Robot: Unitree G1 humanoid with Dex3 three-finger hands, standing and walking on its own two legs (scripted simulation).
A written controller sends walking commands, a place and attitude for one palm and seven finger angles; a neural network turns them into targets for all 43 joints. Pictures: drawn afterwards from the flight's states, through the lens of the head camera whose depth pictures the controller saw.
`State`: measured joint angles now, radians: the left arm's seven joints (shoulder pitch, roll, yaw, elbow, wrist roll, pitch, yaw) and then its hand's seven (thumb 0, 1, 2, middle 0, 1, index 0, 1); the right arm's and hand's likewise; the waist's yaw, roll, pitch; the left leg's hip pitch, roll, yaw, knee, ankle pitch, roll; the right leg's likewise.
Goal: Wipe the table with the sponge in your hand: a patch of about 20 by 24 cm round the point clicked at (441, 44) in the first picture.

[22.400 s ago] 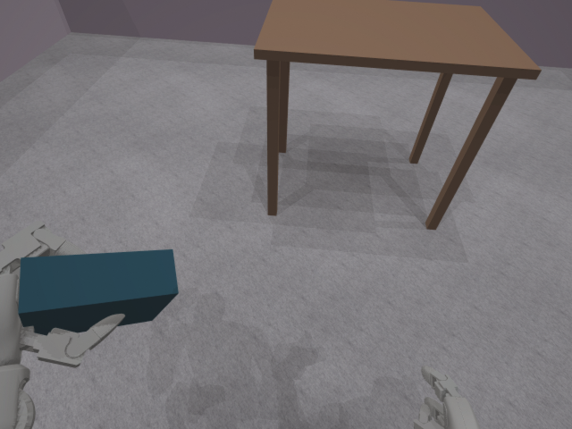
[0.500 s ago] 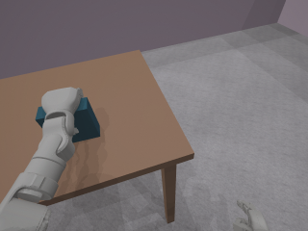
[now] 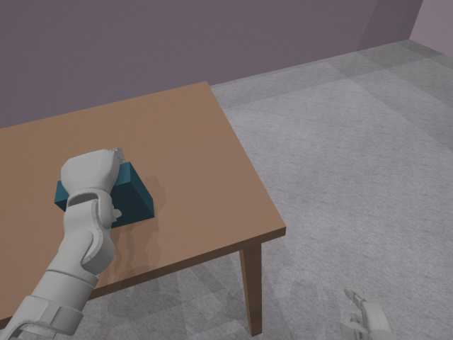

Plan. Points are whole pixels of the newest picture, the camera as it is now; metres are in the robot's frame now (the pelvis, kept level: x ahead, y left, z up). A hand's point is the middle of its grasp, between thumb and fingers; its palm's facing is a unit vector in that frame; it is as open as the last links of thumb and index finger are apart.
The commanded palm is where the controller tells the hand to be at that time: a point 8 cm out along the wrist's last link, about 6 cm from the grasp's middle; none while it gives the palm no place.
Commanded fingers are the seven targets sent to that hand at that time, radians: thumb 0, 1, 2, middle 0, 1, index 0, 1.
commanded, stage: wipe back along the middle lane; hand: left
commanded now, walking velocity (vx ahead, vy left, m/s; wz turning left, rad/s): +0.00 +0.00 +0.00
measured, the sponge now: (114, 206) +0.33 +0.27 +0.07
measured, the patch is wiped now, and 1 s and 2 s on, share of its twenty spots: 0.65 0.70 0.85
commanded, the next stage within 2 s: slide across to the third lane in 0.56 s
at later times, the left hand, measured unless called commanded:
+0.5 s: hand (107, 211) +0.28 +0.24 +0.12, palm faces +0.11 -0.03 -0.99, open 9.2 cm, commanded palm +0.23 +0.23 +0.14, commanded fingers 0.00 0.10 1.30 -1.20 -1.60 -1.20 -1.60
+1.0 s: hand (128, 214) +0.27 +0.20 +0.12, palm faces +0.09 -0.05 -0.99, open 9.2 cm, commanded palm +0.24 +0.18 +0.17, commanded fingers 0.00 0.10 1.30 -1.20 -1.60 -1.20 -1.60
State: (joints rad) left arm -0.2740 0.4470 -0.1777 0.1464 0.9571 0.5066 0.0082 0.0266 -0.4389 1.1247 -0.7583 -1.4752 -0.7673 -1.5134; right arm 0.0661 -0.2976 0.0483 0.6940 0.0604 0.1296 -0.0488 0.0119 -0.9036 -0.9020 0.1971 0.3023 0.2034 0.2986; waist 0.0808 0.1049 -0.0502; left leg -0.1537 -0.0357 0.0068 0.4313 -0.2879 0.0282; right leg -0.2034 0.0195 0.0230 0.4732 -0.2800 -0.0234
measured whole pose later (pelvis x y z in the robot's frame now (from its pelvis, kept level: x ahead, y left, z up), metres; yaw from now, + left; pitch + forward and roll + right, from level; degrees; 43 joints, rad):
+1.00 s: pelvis -0.02 -0.01 +0.00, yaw +0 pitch -3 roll +1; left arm -0.16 0.38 -0.33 -0.10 0.99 0.64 -0.03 0.02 -0.45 1.11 -0.76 -1.47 -0.81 -1.44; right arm 0.00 -0.29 0.06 0.68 0.05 0.13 -0.02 0.01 -0.90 -0.90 0.20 0.30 0.20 0.30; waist 0.11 0.13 -0.02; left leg -0.11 -0.03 0.00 0.43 -0.27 0.01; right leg -0.17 0.02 0.01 0.49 -0.28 -0.04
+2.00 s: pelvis -0.02 -0.03 +0.00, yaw +0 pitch +0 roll +2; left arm -0.52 0.33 -0.29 0.40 0.97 0.59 0.00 -0.02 -0.49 1.13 -0.81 -1.43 -0.85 -1.39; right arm 0.07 -0.30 0.06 0.74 0.06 0.14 -0.07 0.01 -0.90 -0.90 0.20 0.30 0.20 0.30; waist 0.05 0.10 -0.06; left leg -0.19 -0.01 0.00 0.45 -0.26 -0.01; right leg -0.25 0.05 0.01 0.52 -0.27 -0.07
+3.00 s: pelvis -0.01 -0.01 +0.00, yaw +0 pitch +6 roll +1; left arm -0.88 0.37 -0.20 0.93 1.00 0.40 0.06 0.00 -0.51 1.15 -0.81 -1.42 -0.85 -1.42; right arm 0.16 -0.28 0.03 0.78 0.06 0.15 -0.09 0.01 -0.90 -0.90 0.20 0.30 0.20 0.30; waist -0.02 0.06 -0.08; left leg -0.29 -0.02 -0.01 0.46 -0.27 0.01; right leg -0.34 0.04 0.01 0.49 -0.26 -0.04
